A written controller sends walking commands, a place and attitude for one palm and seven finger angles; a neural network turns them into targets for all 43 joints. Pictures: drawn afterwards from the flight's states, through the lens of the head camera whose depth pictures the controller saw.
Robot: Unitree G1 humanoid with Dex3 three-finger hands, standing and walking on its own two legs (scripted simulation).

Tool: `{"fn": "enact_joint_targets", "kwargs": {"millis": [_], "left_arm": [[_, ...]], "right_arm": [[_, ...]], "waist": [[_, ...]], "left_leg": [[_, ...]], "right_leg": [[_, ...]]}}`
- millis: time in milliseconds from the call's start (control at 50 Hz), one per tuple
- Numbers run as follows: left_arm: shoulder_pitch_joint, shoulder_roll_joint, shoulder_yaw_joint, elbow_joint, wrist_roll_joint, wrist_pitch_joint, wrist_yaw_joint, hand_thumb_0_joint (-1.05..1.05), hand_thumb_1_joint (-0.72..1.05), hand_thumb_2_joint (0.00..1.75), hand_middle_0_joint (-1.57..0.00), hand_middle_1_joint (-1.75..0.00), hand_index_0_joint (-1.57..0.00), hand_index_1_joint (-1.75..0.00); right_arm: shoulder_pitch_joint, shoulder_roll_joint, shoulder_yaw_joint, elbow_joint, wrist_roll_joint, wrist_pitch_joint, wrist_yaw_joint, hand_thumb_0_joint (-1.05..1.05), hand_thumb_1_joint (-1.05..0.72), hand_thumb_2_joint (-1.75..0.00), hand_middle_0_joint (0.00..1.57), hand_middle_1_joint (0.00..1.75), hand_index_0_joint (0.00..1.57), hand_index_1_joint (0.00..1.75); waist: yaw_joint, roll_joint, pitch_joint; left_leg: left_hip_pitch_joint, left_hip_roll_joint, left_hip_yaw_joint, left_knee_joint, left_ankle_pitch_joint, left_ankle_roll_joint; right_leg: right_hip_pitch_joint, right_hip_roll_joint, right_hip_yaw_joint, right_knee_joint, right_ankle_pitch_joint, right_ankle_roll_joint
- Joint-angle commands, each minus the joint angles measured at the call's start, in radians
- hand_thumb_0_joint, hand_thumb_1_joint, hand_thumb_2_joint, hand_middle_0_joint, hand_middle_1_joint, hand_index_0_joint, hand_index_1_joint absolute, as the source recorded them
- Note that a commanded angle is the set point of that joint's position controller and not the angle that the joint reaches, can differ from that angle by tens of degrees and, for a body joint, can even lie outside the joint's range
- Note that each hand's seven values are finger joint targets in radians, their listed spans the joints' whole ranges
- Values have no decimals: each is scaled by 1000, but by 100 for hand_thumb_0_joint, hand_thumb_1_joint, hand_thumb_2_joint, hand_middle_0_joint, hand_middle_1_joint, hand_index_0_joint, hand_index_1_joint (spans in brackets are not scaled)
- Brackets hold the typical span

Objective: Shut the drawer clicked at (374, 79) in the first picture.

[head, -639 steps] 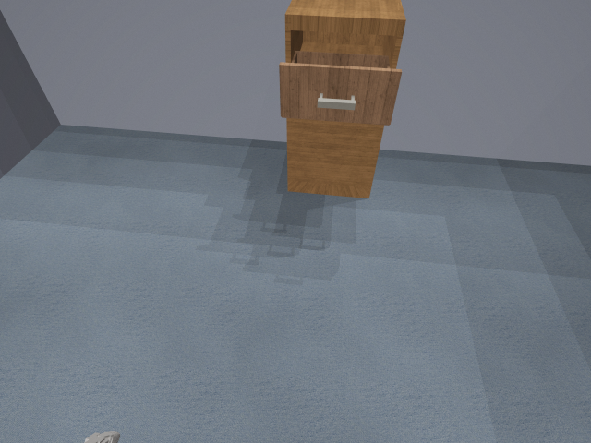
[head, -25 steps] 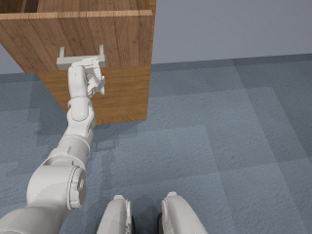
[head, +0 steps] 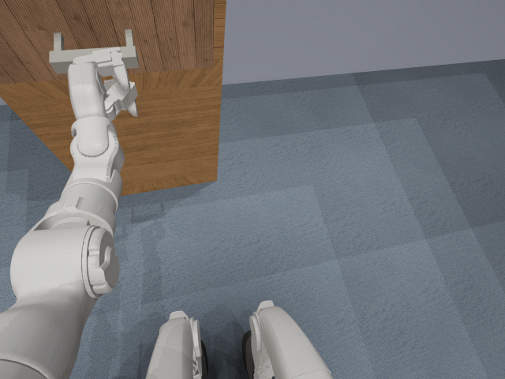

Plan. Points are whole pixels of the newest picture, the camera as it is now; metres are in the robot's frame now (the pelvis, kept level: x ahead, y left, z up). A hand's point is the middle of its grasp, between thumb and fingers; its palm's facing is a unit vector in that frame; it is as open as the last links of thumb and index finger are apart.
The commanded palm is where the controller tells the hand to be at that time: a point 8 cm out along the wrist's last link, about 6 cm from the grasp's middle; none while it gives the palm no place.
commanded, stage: push the drawer shut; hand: left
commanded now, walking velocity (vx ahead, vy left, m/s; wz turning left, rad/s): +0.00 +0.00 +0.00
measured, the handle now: (95, 49) +0.62 +0.17 +0.05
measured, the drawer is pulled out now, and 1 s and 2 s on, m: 0.03 0.00 0.00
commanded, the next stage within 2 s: pull the fist back off the drawer in 0.62 s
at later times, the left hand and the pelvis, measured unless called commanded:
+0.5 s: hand (127, 73) +0.58 +0.13 +0.05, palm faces +0.10 -0.99 -0.03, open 2.8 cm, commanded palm +0.59 +0.14 +0.05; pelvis -0.01 +0.00 -0.01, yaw -1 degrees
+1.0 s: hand (124, 72) +0.58 +0.13 +0.05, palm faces +0.10 -0.99 -0.03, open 2.7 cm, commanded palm +0.58 +0.13 +0.05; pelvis -0.03 +0.01 -0.02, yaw -1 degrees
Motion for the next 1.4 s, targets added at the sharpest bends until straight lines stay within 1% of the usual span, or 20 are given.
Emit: {"fn": "enact_joint_targets", "kwargs": {"millis": [0,80,100,180,220,300,320,480,520,580,720,800,840,860,980,1060,1120,1280,1360,1380], "left_arm": [[-593,175,4,-188,4,-35,-3,0,90,90,-140,-160,-140,-160],[-620,192,9,-193,16,-26,0,0,90,90,-140,-160,-140,-160],[-645,160,-17,-186,15,-24,-2,0,90,90,-140,-160,-140,-160],[-669,200,4,-152,24,-6,-2,0,90,90,-140,-160,-140,-160],[-717,226,12,-159,30,-1,-2,0,90,90,-140,-160,-140,-160],[-760,282,46,-149,35,9,-2,0,90,90,-140,-160,-140,-160],[-769,317,66,-151,38,10,0,0,90,90,-140,-160,-140,-160],[-871,308,16,-135,52,25,9,0,90,90,-140,-160,-140,-160],[-906,316,6,-152,61,17,10,0,90,90,-140,-160,-140,-160],[-921,326,4,-131,61,24,15,0,90,90,-140,-160,-140,-160],[-954,359,-4,-113,69,43,22,0,90,90,-140,-160,-140,-160],[-962,394,20,-131,63,50,18,0,90,90,-140,-160,-140,-160],[-951,374,9,-115,62,60,11,0,90,90,-140,-160,-140,-160],[-935,395,32,-110,62,61,11,0,90,90,-140,-160,-140,-160],[-913,339,10,-110,57,74,7,0,90,90,-140,-160,-140,-160],[-887,280,-11,-138,53,72,6,0,90,90,-140,-160,-140,-160],[-833,247,-19,-171,49,65,2,0,90,90,-140,-160,-140,-160],[-605,194,0,-221,7,68,-10,0,90,90,-140,-160,-140,-160],[-568,148,-22,-252,-3,49,-12,0,90,90,-140,-160,-140,-160],[-546,178,9,-244,-3,43,-7,0,90,90,-140,-160,-140,-160]], "right_arm": [[210,-193,-65,-22,-6,-4,-6,0,-90,-90,20,30,20,30],[222,-197,-63,-22,-9,0,-4,0,-90,-90,20,30,20,30],[229,-196,-64,-17,-11,-3,-1,0,-90,-90,20,30,20,30],[245,-205,-60,-8,-14,0,0,0,-90,-90,20,30,20,30],[254,-206,-56,-8,-16,-3,-1,0,-90,-90,20,30,20,30],[271,-209,-50,-11,-17,-5,-4,0,-90,-90,20,30,20,30],[272,-211,-48,-14,-17,-5,-6,0,-90,-90,20,30,20,30],[265,-214,-35,-10,-17,-25,-9,0,-90,-90,20,30,20,30],[262,-218,-34,-11,-18,-33,-11,0,-90,-90,20,30,20,30],[260,-223,-30,-4,-18,-47,-14,0,-90,-90,20,30,20,30],[250,-234,-15,-5,-12,-76,-27,0,-90,-90,20,30,20,30],[262,-234,-12,-10,-15,-86,-27,0,-90,-90,20,30,20,30],[258,-234,-12,-11,-14,-87,-25,0,-90,-90,20,30,20,30],[262,-236,-12,-11,-15,-87,-25,0,-90,-90,20,30,20,30],[268,-239,-19,-11,-18,-88,-16,0,-90,-90,20,30,20,30],[272,-240,-31,-5,-20,-86,-5,0,-90,-90,20,30,20,30],[273,-237,-40,-6,-20,-80,4,0,-90,-90,20,30,20,30],[253,-214,-50,-27,-9,-50,17,0,-90,-90,20,30,20,30],[247,-199,-56,-30,-5,-35,21,0,-90,-90,20,30,20,30],[249,-200,-58,-27,-3,-30,19,0,-90,-90,20,30,20,30]], "waist": [[-81,125,-485],[-77,156,-523],[-95,174,-520],[-109,148,-504],[-114,186,-515],[-127,164,-515],[-118,175,-531],[-162,224,-477],[-167,272,-502],[-183,250,-490],[-202,278,-468],[-186,300,-507],[-187,281,-483],[-176,270,-480],[-172,256,-465],[-161,267,-489],[-130,304,-529],[-65,209,-533],[-67,164,-510],[-59,134,-501]], "left_leg": [[441,13,-108,-130,280,-10],[476,19,-125,-126,316,-17],[506,23,-137,-124,328,-19],[477,26,-139,-111,325,-16],[478,24,-138,-105,333,-15],[441,24,-136,-96,319,-8],[428,22,-129,-92,313,-7],[408,25,-154,-108,180,-7],[450,29,-175,-117,168,-15],[424,31,-182,-120,110,-12],[399,38,-202,-148,-14,-9],[399,34,-193,-140,20,-10],[376,36,-195,-140,-1,-11],[366,36,-193,-139,-4,-11],[380,42,-214,-145,-7,-13],[460,52,-248,-152,22,-23],[542,58,-266,-161,94,-41],[493,34,-161,-143,240,-25],[473,28,-127,-131,311,-16],[459,28,-121,-130,315,-15]], "right_leg": [[136,1,69,-169,202,19],[116,3,61,-157,214,16],[80,2,54,-153,217,16],[75,5,52,-155,212,17],[66,5,54,-150,215,16],[81,9,54,-149,211,18],[94,10,59,-149,206,18],[10,10,54,-154,118,14],[-26,8,47,-143,112,12],[-40,8,50,-146,85,14],[-82,4,52,-147,26,15],[-53,5,53,-140,43,10],[-54,5,54,-140,34,11],[-42,4,54,-141,32,10],[-72,0,43,-132,39,12],[-111,-5,30,-119,65,13],[-117,-6,21,-107,98,8],[62,6,34,-149,152,7],[127,10,47,-168,210,12],[150,10,49,-170,218,13]]}}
